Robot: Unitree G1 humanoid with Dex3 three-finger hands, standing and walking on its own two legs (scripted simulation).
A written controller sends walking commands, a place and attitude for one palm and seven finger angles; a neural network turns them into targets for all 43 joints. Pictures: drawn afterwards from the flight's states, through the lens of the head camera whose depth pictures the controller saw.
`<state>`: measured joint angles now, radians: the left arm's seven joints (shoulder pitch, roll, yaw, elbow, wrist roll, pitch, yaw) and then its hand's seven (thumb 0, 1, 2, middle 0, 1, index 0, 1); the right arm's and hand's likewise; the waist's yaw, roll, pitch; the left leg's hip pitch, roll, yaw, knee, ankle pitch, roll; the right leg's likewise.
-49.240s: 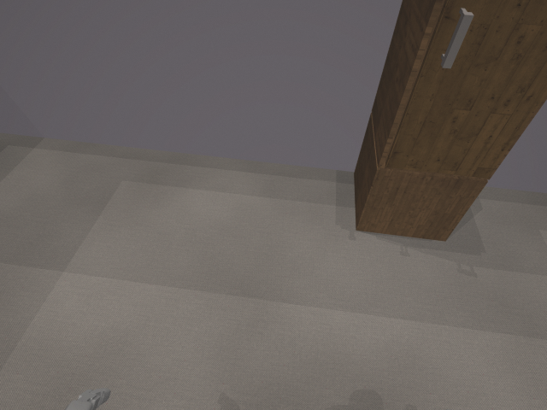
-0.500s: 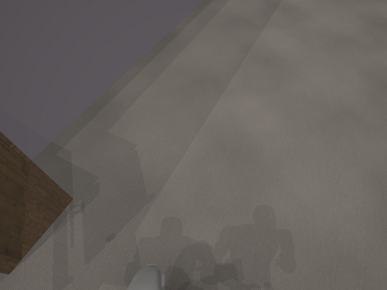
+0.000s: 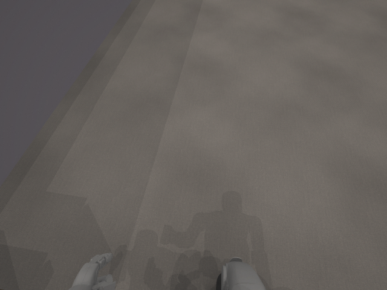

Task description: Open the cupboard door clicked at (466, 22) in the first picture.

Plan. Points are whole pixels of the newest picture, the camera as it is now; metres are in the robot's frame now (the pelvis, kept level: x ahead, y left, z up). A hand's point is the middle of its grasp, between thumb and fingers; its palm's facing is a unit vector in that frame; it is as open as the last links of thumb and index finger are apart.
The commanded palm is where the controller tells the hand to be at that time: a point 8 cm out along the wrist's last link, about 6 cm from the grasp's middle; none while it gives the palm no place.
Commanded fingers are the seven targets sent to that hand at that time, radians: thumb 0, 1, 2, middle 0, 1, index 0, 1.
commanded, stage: walk to a spot facing it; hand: left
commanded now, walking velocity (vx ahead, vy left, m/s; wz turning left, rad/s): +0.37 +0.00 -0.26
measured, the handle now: out of the picture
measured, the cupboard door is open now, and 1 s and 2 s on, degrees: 45 45 45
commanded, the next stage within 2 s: turn to face it in 0.92 s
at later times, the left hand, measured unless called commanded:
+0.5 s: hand (145, 239) +0.26 +0.13 -0.17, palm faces +0.00 -0.98 -0.21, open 7.3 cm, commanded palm none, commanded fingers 0.00 0.90 0.90 -0.20 -0.30 -0.20 -0.30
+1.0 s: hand (162, 127) +0.63 +0.11 -0.16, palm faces -0.16 -0.96 -0.23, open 7.3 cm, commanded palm none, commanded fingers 0.00 0.90 0.90 -0.20 -0.30 -0.20 -0.30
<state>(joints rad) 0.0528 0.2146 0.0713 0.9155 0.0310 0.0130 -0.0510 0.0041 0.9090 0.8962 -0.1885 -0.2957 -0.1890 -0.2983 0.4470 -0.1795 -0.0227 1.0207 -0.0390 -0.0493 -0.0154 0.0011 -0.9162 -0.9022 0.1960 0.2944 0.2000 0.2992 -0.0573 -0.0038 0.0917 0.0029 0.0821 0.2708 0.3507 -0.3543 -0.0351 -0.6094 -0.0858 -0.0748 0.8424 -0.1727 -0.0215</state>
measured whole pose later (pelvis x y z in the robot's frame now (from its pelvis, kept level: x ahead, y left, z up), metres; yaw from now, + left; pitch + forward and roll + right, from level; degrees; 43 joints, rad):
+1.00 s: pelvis +0.51 -0.07 +0.00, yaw -9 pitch +0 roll +1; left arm 0.15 0.21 0.07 1.02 0.02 -0.01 -0.03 0.01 0.93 0.90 -0.19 -0.30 -0.19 -0.30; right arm 0.45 -0.16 -0.03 1.12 -0.03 -0.05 -0.01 0.00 -0.92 -0.90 0.19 0.29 0.20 0.30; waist -0.04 0.00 0.07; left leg 0.04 0.03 0.22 0.33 -0.35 -0.01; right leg -0.57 -0.11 -0.07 0.73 -0.11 -0.02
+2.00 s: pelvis +0.71 -0.18 -0.01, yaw +21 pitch +2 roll +2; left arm 0.14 0.19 0.05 0.89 0.02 0.02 0.02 0.00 0.90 0.90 -0.19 -0.30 -0.19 -0.30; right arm 0.18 -0.24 -0.09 0.94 -0.01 0.08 0.01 0.00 -0.91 -0.90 0.20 0.29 0.20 0.30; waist -0.03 0.06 0.09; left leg -0.51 -0.05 -0.06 0.87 -0.43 -0.03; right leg -0.28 -0.05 -0.08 0.62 -0.37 -0.01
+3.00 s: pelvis +0.80 -0.22 +0.00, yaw +60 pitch +1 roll +3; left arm 0.19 0.16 0.04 0.88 0.02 0.00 0.03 0.00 0.91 0.89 -0.20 -0.30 -0.20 -0.30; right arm 0.14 -0.24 -0.08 0.95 -0.01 0.09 0.03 0.00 -0.91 -0.90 0.19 0.29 0.20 0.30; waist -0.04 0.00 0.12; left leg -0.47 0.02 0.05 1.02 -0.42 -0.07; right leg -0.21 -0.14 -0.23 0.53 -0.33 -0.01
